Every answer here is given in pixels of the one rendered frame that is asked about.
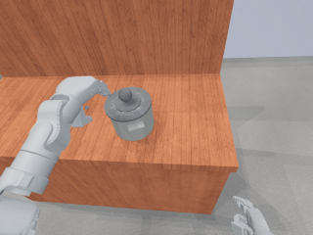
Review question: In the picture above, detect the table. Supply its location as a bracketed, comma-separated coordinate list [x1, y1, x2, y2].
[0, 0, 239, 214]

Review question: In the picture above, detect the pot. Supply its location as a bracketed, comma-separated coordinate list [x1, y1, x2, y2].
[111, 105, 155, 141]

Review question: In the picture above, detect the left robot upper arm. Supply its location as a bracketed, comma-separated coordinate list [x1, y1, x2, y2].
[0, 195, 41, 235]

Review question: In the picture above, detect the left robot hand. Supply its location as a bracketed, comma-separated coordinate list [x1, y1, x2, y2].
[56, 75, 112, 127]

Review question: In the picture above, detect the robot left forearm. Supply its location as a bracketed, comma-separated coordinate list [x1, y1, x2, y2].
[0, 91, 81, 197]

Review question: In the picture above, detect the right robot hand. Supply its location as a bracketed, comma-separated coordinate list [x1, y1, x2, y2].
[231, 196, 270, 235]

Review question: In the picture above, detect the lid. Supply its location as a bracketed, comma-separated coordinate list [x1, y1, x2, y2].
[104, 86, 152, 122]

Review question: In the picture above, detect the knob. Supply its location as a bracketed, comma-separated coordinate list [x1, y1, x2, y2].
[118, 88, 132, 102]

